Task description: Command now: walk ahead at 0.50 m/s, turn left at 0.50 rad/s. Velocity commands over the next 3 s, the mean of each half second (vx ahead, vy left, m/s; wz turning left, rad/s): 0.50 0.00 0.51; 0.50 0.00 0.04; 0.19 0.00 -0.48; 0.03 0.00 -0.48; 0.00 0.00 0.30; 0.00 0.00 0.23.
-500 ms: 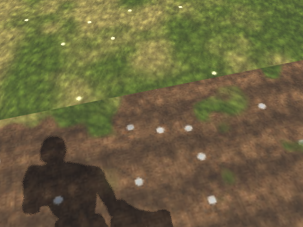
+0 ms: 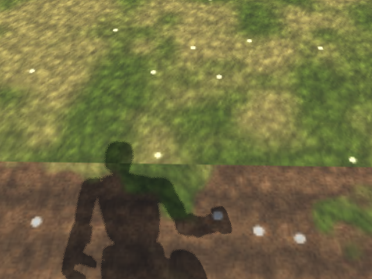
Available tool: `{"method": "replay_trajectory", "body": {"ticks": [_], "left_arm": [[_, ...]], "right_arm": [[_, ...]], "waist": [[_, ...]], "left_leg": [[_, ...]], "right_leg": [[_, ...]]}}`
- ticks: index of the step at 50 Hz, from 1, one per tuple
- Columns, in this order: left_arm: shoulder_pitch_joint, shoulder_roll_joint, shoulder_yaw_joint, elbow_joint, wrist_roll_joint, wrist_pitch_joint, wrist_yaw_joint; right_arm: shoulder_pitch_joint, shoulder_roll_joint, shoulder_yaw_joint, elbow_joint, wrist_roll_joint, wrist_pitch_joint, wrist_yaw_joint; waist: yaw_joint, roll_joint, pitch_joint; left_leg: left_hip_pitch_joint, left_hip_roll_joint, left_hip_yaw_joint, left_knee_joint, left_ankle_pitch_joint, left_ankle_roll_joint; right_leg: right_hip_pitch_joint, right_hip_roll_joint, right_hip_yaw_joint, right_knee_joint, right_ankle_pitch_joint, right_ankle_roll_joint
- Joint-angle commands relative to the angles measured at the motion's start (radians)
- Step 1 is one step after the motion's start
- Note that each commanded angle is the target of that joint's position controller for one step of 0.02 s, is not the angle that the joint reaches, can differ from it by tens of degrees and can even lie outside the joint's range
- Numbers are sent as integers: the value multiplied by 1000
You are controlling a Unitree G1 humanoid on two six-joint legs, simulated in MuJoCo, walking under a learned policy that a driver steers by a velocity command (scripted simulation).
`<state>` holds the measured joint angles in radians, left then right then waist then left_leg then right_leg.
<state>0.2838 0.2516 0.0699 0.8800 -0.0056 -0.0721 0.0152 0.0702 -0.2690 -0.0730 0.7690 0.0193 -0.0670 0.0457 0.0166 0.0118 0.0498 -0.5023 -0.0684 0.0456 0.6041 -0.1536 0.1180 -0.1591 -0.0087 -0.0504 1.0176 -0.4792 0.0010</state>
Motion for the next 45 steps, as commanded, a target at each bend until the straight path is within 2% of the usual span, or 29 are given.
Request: {"method": "replay_trajectory", "body": {"ticks": [1, 2, 3, 5, 8, 11, 13, 15, 17, 18, 19, 20, 21, 22, 23, 24, 25, 26, 27, 29, 31, 34, 36, 38, 41, 42, 43, 44, 45], "left_arm": [[-104, 131, 10, -149, -33, -86, -23], [-124, 128, 15, -148, -9, -86, -13], [-117, 136, 25, -150, 8, -74, -5], [-85, 118, 27, -158, 15, -48, 1], [-156, 86, 17, -190, 22, -30, 8], [-267, 56, 3, -220, 18, -34, 0], [-319, 66, 3, -239, 4, -39, -9], [-347, 90, 9, -256, -4, -46, -19], [-336, 119, 20, -260, -6, -58, -28], [-304, 130, 25, -255, -8, -64, -30], [-227, 140, 33, -233, -5, -70, -29], [-120, 171, 45, -212, 13, -76, -25], [33, 224, 56, -195, 23, -74, -20], [110, 292, 75, -138, 26, -62, -32], [76, 185, 53, -162, 0, -60, -37], [29, 130, 36, -169, -2, -53, -34], [-17, 124, 27, -176, 10, -45, -33], [-42, 110, 22, -168, 13, -40, -33], [-50, 99, 14, -164, 19, -42, -32], [-37, 91, 11, -147, 8, -46, -33], [-18, 127, 19, -130, -1, -46, -30], [4, 164, 27, -111, -7, -34, -23], [28, 176, 28, -97, -14, -28, -23], [69, 183, 27, -76, -19, -22, -25], [108, 189, 27, -50, -27, -7, -24], [107, 199, 29, -46, -28, -1, -21], [92, 211, 32, -46, -29, 4, -18], [84, 205, 28, -47, -29, 6, -15], [67, 168, 13, -63, -17, 2, -15]], "right_arm": [[244, -157, -46, -14, 1, -2, -21], [176, -131, -38, -28, 5, -4, -21], [139, -108, -28, -43, -2, -6, -24], [119, -114, -28, -60, -6, -7, -31], [148, -157, -40, -62, -3, -8, -48], [193, -161, -44, -56, 6, 4, -57], [231, -161, -44, -49, 8, 11, -59], [255, -154, -43, -44, 13, 18, -61], [260, -151, -44, -47, 10, 23, -66], [251, -152, -45, -53, 7, 24, -67], [236, -135, -40, -60, 3, 25, -68], [237, -91, -24, -68, -4, 19, -64], [267, -35, -3, -82, -22, 14, -62], [428, -15, 4, -89, 20, 5, -61], [397, -121, -11, -58, 25, 4, -64], [269, -160, -22, -77, 14, 5, -62], [201, -144, -19, -94, 0, 5, -63], [161, -128, -19, -109, -12, -1, -60], [166, -110, -18, -114, -10, -3, -54], [181, -76, -11, -113, -6, -2, -48], [129, -53, -1, -133, -12, -1, -46], [38, -29, 15, -153, -13, -6, -40], [-16, -30, 18, -161, -8, -9, -33], [-68, -39, 17, -176, -1, -12, -26], [-126, -55, 12, -206, 3, -21, -14], [-111, -68, 7, -205, 2, -25, -12], [-59, -85, -2, -193, 0, -30, -12], [47, -120, -22, -160, -7, -31, -19], [210, -175, -45, -126, -21, -32, -31]], "waist": [[-118, 24, -244], [-73, -40, -160], [-34, -29, -124], [4, 9, -104], [-8, 35, -74], [-57, 67, -70], [-84, 81, -73], [-91, 86, -70], [-74, 99, -74], [-52, 115, -77], [-9, 120, -100], [37, 98, -182], [81, -37, -316], [9, -406, -376], [43, -248, -284], [70, -147, -164], [54, -70, -110], [38, -59, -64], [12, -84, -62], [-3, -113, -74], [3, -101, -62], [28, -87, -54], [47, -91, -44], [67, -93, -33], [68, -98, -8], [48, -103, -12], [9, -104, -35], [-47, -92, -96], [-123, -62, -210]], "left_leg": [[749, 325, -592, -290, 3, 234], [580, 285, -500, -310, 98, 208], [461, 257, -442, -336, 171, 197], [337, 225, -401, -373, 220, 198], [229, 179, -316, -385, 271, 173], [190, 122, -274, -355, 192, 118], [208, 134, -314, -338, 118, 105], [270, 161, -380, -290, 63, 99], [333, 188, -451, -227, 40, 87], [345, 192, -474, -191, 51, 78], [347, 175, -461, -135, 92, 58], [308, 130, -411, 8, 137, 27], [175, 54, -308, 294, -74, -13], [-169, -48, -220, 575, -442, -71], [-277, 24, -259, 683, -398, -82], [-302, 53, -237, 699, -300, -83], [-269, 82, -203, 675, -236, -85], [-256, 108, -194, 619, -194, -86], [-208, 136, -181, 574, -169, -84], [-176, 151, -142, 496, -162, -92], [-194, 166, -116, 389, -123, -107], [-156, 166, -89, 191, 30, -118], [-102, 146, -69, 80, 119, -121], [-71, 129, -57, 16, 157, -120], [-44, 111, -61, -59, 105, -95], [-6, 102, -61, -88, 80, -84], [85, 86, -49, -127, 77, -70], [254, 68, -35, -156, 81, -49], [514, 154, -109, -123, 108, -6]], "right_leg": [[-656, -29, 162, 331, 61, -24], [-604, -62, 144, 235, 104, -15], [-528, -87, 140, 171, 134, -4], [-459, -98, 127, 89, 155, 24], [-439, -77, 94, -105, 296, 63], [-357, -25, 86, -351, 508, 68], [-321, 3, 91, -435, 569, 69], [-322, 10, 118, -493, 536, 59], [-301, 14, 136, -534, 461, 36], [-261, 13, 133, -550, 425, 19], [-172, 14, 111, -587, 434, -6], [9, -45, 147, -574, 433, -51], [262, -217, 336, -566, 402, -113], [493, -400, 824, -683, 150, -288], [444, -382, 850, -727, -68, -269], [329, -333, 681, -732, -33, -227], [216, -291, 570, -746, 94, -209], [138, -258, 495, -763, 212, -211], [88, -229, 432, -781, 298, -202], [62, -205, 361, -807, 406, -213], [52, -212, 315, -836, 482, -232], [38, -193, 230, -859, 520, -219], [26, -176, 183, -858, 518, -203], [43, -187, 174, -847, 514, -196], [92, -223, 210, -803, 527, -183], [104, -231, 223, -777, 549, -174], [97, -224, 219, -725, 617, -159], [65, -185, 190, -615, 728, -136], [-62, -131, 149, -402, 666, -98]]}}
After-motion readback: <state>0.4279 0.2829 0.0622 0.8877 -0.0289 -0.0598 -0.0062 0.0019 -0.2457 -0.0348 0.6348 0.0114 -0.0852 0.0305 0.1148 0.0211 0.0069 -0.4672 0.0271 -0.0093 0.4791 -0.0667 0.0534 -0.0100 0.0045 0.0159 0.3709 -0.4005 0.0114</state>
